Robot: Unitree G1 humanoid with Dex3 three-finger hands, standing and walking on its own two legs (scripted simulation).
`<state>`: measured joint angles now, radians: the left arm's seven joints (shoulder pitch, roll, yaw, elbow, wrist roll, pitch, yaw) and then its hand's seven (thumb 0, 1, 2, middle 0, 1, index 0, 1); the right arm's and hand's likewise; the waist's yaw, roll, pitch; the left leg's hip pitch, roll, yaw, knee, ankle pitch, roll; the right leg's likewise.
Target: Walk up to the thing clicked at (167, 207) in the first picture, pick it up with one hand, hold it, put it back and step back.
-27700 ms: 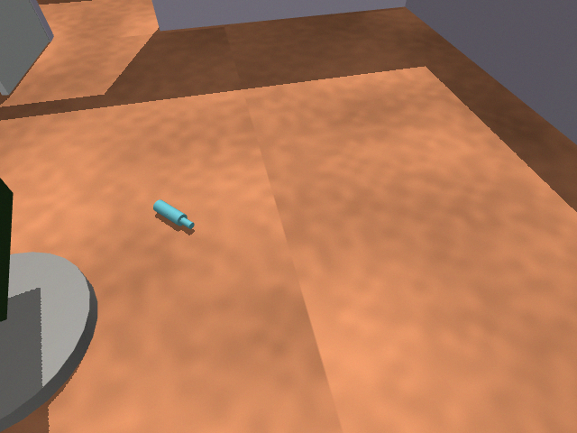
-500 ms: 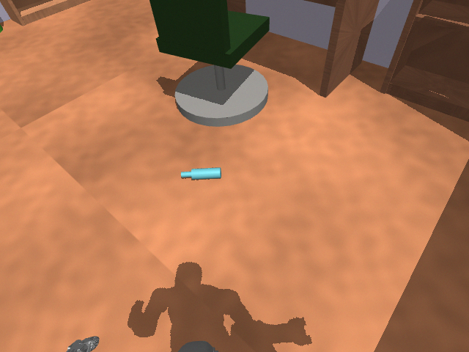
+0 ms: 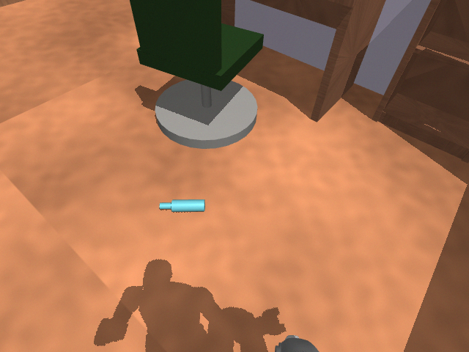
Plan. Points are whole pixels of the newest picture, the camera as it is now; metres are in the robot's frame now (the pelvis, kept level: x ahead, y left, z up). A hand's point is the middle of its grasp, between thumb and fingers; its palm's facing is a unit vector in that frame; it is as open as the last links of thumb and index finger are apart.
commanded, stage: walk up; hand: left
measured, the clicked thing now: (182, 205) +0.87 +0.27 -0.74
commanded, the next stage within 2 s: none
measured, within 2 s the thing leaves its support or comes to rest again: neither
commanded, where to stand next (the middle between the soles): +0.47 +0.01 m, yaw +1 degrees
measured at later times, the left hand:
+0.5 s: hand (109, 319) +0.21 +0.25 -0.13, palm faces +0.02 -0.92 -0.39, open 7.4 cm
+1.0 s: hand (129, 226) +0.41 +0.27 -0.14, palm faces -0.03 -0.89 -0.45, open 7.4 cm
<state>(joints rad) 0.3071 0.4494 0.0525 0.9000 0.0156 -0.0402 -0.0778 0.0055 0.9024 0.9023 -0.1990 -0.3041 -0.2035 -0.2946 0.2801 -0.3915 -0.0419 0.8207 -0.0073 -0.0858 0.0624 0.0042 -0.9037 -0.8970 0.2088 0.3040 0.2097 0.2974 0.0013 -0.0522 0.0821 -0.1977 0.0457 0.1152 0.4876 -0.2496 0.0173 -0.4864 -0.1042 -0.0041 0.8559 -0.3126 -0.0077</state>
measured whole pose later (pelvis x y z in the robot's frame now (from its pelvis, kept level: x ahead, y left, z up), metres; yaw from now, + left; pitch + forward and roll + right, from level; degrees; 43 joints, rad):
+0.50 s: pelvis +0.20 -0.03 +0.00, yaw +3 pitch -2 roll -1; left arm 0.36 0.42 0.05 0.85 0.02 -0.08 -0.05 0.00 0.90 0.90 -0.20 -0.30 -0.21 -0.30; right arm 0.23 -0.42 -0.06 0.87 -0.02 -0.04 0.09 0.01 -0.91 -0.90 0.20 0.30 0.21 0.30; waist 0.05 0.03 0.09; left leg -0.47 0.08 0.03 0.66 -0.21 0.01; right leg -0.14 -0.04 -0.11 0.51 -0.34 0.00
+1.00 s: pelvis +0.35 -0.03 -0.02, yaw +1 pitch -3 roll +0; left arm 0.30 0.43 0.06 0.90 0.03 -0.08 -0.03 0.00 0.90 0.90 -0.20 -0.30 -0.21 -0.29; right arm 0.32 -0.43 -0.05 0.85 0.00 -0.02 0.04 0.01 -0.91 -0.90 0.21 0.30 0.21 0.30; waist -0.01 0.04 0.08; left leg -0.26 0.06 0.06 0.77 -0.43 0.02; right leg -0.37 -0.03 -0.05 0.62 -0.20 -0.01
